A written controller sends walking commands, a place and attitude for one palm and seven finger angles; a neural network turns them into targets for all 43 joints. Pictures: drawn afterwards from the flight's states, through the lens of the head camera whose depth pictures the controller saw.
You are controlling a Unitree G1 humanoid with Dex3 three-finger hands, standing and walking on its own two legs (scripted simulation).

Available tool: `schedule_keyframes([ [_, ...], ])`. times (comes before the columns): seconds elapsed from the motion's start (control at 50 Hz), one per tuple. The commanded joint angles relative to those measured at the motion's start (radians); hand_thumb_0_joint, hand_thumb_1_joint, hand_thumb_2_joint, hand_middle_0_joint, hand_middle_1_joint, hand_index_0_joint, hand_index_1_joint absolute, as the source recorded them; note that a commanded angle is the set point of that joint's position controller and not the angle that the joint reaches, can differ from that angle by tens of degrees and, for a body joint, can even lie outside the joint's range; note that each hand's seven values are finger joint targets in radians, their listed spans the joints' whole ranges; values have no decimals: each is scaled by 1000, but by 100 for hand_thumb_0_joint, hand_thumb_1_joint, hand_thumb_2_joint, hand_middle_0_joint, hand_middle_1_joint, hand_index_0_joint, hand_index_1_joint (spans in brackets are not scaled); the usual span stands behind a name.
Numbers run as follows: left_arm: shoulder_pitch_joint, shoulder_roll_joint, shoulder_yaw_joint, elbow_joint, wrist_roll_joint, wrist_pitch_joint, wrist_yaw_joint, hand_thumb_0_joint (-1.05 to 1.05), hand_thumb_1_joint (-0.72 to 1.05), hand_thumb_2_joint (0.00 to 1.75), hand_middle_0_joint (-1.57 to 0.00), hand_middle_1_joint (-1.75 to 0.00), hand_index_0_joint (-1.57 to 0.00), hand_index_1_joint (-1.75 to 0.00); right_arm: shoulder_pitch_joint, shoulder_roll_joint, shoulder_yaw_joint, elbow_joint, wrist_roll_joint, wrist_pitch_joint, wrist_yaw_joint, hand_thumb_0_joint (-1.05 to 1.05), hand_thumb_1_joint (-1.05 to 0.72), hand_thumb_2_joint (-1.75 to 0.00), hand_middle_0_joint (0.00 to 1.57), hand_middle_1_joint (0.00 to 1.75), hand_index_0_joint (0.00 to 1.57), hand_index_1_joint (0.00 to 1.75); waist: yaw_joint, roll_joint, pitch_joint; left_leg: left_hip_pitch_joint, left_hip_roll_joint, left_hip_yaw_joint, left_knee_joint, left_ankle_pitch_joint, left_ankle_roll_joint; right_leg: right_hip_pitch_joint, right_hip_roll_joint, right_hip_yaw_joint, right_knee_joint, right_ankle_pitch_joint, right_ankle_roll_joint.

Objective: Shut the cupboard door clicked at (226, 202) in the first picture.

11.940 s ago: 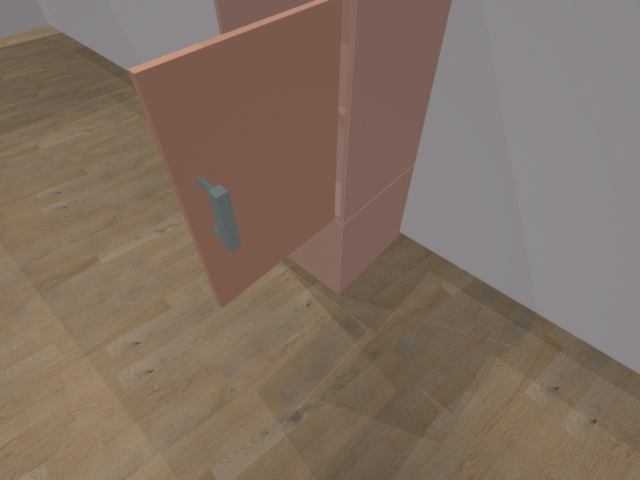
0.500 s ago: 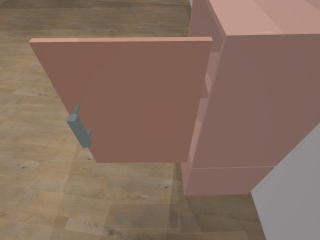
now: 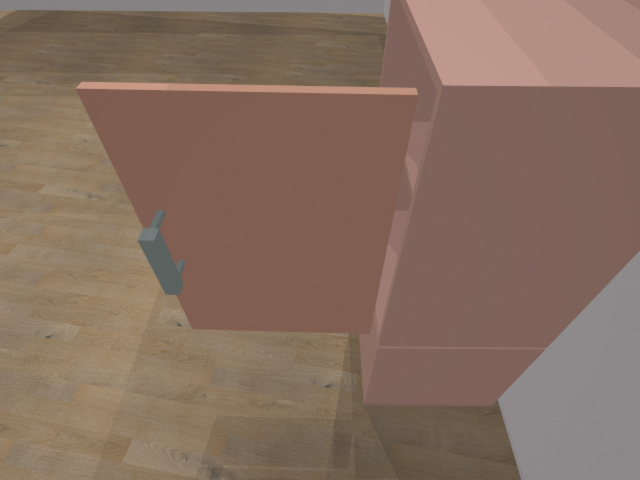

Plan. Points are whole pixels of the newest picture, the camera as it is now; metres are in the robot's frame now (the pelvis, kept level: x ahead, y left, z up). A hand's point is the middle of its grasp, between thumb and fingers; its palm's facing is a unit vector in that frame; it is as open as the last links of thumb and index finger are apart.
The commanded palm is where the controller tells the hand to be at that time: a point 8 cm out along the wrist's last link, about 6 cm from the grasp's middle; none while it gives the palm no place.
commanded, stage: come to a stop and stand still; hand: left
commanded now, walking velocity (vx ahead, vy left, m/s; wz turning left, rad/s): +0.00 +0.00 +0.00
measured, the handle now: (166, 253) +0.46 +0.29 -0.03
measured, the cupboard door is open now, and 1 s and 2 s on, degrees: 89 89 89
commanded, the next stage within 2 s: look again from close up in 0.08 s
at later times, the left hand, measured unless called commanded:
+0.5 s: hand out of the picture +0.05 +0.23 -0.16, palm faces -0.03 -0.96 -0.28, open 7.4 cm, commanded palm none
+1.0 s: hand (120, 429) +0.18 +0.25 -0.02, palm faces +0.26 -0.96 -0.09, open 7.2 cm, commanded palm +0.09 +0.30 -0.06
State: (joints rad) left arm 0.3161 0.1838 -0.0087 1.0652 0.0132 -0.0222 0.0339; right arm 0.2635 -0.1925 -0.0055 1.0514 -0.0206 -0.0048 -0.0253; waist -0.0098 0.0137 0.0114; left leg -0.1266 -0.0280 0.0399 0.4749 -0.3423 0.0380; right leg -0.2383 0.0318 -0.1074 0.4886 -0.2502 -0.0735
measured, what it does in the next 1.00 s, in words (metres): stands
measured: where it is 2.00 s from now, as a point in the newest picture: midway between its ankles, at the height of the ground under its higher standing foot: outside the picture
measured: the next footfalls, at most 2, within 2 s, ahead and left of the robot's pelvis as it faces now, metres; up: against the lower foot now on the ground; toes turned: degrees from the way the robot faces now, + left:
none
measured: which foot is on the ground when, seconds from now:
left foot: down 0.00-1.00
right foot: down 0.00-1.00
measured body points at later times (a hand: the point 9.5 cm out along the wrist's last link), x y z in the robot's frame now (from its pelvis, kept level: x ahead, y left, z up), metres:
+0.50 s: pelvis -0.01 +0.02 +0.01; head -0.01 +0.02 +0.46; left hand +0.05 +0.28 -0.14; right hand +0.03 -0.25 -0.14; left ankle -0.05 +0.09 -0.74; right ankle +0.01 -0.07 -0.74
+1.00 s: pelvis -0.01 +0.03 -0.03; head -0.03 +0.03 +0.42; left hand +0.16 +0.30 -0.01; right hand +0.12 -0.23 -0.12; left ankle -0.05 +0.10 -0.74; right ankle -0.01 -0.07 -0.74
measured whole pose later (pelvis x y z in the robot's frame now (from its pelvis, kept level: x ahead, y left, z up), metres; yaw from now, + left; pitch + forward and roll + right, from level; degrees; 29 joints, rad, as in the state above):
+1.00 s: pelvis -0.01 +0.03 -0.03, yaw +3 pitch +2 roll +2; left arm 0.38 0.22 0.15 0.19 -0.20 -0.25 -0.05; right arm 0.30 -0.26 -0.04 0.77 0.02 -0.26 -0.01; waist -0.02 -0.03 -0.09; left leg -0.34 -0.13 0.04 0.74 -0.44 0.07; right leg -0.43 -0.05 -0.04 0.82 -0.43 -0.02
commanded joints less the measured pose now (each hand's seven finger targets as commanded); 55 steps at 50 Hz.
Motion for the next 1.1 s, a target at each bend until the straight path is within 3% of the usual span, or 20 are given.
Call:
schedule_keyframes([
  [0.0, -18, 156, 29, -64, -4, -34, 11, 0, 90, 90, -20, -30, -20, -30, 30, -118, -22, -38, 7, -22, -4, 0, -90, -90, 20, 30, 20, 30, -12, -20, 35, -62, 83, -96, -54, 141, 3, 15, -191, 267, -169, 80, -19],
  [0.14, -32, 171, 30, -61, -3, -31, 10, 0, 90, 90, -20, -30, -20, -30, -15, -154, -20, -28, 8, -31, -4, 0, -90, -90, 20, 30, 20, 30, 6, -8, 2, -49, 116, -101, -101, 217, 11, 85, -167, 210, -119, 245, -1],
  [0.22, -56, 192, 31, -56, -5, -30, 8, 0, 90, 90, -20, -30, -20, -30, -46, -184, -21, -24, 8, -29, -3, 0, -90, -90, 20, 30, 20, 30, 6, -33, 4, -44, 116, -103, -116, 198, 11, 89, -174, 218, -130, 240, 5],
  [0.52, -146, 247, 29, -64, -3, -11, -1, 0, 90, 90, -20, -30, -20, -30, -116, -251, -14, 1, 8, -28, 7, 0, -90, -90, 20, 30, 20, 30, 15, -28, 10, -37, 138, -120, -186, 178, 11, 85, -166, 199, -146, 158, 21],
  [0.76, -175, 277, 26, -55, -1, -4, -3, 0, 90, 90, -20, -30, -20, -30, -145, -282, -12, 16, 12, -32, 7, 0, -90, -90, 20, 30, 20, 30, 17, -21, -18, -3, 155, -125, -202, 288, 5, 110, -168, 173, -127, 223, 30],
  [0.78, -24, 157, 9, -11, 1, -19, 32, 0, 90, 90, -20, -30, -20, -30, -82, -187, 5, -32, 21, -43, 9, 0, -90, -90, 20, 30, 20, 30, 12, 54, -107, 19, 197, -71, -63, 532, -15, 124, -182, 151, -2, 454, 53],
  [0.8, -868, 948, 723, -1416, -53, -287, 46, 0, 90, 90, -20, -30, -20, -30, 83, -375, -103, -325, 11, -193, -99, 0, -90, -90, 20, 30, 20, 30, -83, -18, -298, 173, 143, -228, 104, 745, -43, 111, -106, 114, 266, 167, 34],
  [0.82, -106, 277, 126, -978, -99, -188, 37, 0, 90, 90, -22, -32, -22, -32, -98, -239, -6, -300, 114, -252, -103, 0, -90, -90, 20, 30, 20, 30, -40, 277, -385, 247, 128, -239, 214, 740, -77, -129, -45, 30, 526, -36, 53],
  [0.84, -80, 261, 197, -1017, -152, -141, 72, 0, 90, 90, -24, -34, -24, -34, -128, -242, 3, -285, 99, -248, -84, 0, -90, -90, 20, 30, 20, 30, 14, 271, -364, 180, 126, -237, 162, 805, -116, -118, -72, 43, 609, -129, 42],
  [0.86, 12, -4, 57, -1000, -156, -94, 13, 0, 90, 90, -25, -36, -25, -36, -98, -139, -20, -345, 67, -269, -26, 0, -90, -90, 20, 30, 20, 30, -24, 244, -130, 16, 109, -190, -10, 704, -92, -271, -69, 48, 475, -158, 54],
  [0.88, -133, 78, 102, -1166, -196, -155, -18, 0, 90, 90, -27, -38, -27, -38, -98, -190, -68, -411, 49, -300, 2, 0, -90, -90, 20, 30, 20, 30, -19, 210, -102, -83, 91, -178, 3, 572, -94, -261, -62, 47, 374, -119, 46],
  [0.9, 64, 42, 108, -1100, -224, -192, -48, 0, 90, 90, -29, -40, -29, -40, -112, -187, -84, -443, 42, -326, 8, 0, -90, -90, 20, 30, 20, 30, 15, 177, -41, -199, 70, -166, 61, 455, -97, -271, -58, 37, 324, -102, 39],
  [0.92, 87, 39, 120, -1006, -230, -234, -75, 0, 90, 90, -31, -42, -31, -42, -93, -196, -74, -443, 43, -329, 13, 0, -90, -90, 20, 30, 20, 30, -8, 29, 55, -318, 49, -176, 112, 354, -109, -318, -48, 18, 284, -64, 36],
  [0.94, 180, 50, 177, -896, -247, -285, -123, 0, 90, 90, -33, -44, -33, -44, -66, -196, -83, -458, 42, -323, 20, 0, -90, -90, 20, 30, 20, 30, 5, -55, 97, -374, 23, -174, 164, 314, -134, -334, -36, 11, 223, -40, 26],
  [0.96, 241, 44, 193, -828, -267, -355, -177, 0, 90, 90, -35, -46, -35, -46, -69, -199, -82, -479, 42, -319, 30, 0, -90, -90, 20, 30, 20, 30, 1, -205, 112, -483, 9, -154, 224, 212, -126, -382, -37, 17, 229, -84, 22],
  [0.98, 318, 44, 229, -774, -290, -436, -239, 0, 90, 90, -36, -48, -36, -48, -78, -194, -91, -495, 42, -315, 32, 0, -90, -90, 20, 30, 20, 30, 13, -324, 95, -579, -8, -124, 302, 157, -109, -405, -35, 37, 255, -85, 21],
  [1.0, 320, 64, 254, -766, -297, -520, -307, 0, 90, 90, -38, -50, -38, -50, -91, -199, -94, -516, 43, -319, 32, 0, -90, -90, 20, 30, 20, 30, 11, -401, 44, -637, -16, -109, 373, 166, -91, -420, -37, 57, 306, 19, 28],
  [1.02, 340, 103, 300, -756, -294, -590, -375, 0, 90, 90, -40, -52, -40, -52, -85, -210, -98, -535, 40, -322, 32, 0, -90, -90, 20, 30, 20, 30, 25, -383, -67, -639, -13, -97, 440, 264, -81, -406, -38, 60, 402, 220, 39],
  [1.04, 348, 159, 339, -734, -297, -641, -446, 0, 90, 90, -42, -54, -42, -54, -77, -204, -100, -547, 46, -320, 36, 0, -90, -90, 20, 30, 20, 30, 46, -354, -143, -678, -19, -82, 491, 279, -85, -378, -55, 114, 459, 272, 42],
  [1.08, 262, 211, 374, -888, -331, -680, -507, 0, 90, 90, -46, -58, -46, -58, -135, -198, -99, -628, 39, -327, 35, 0, -90, -90, 20, 30, 20, 30, 83, -95, -345, -693, -33, -44, 518, 179, -79, -368, -48, 149, 505, 88, 36],
])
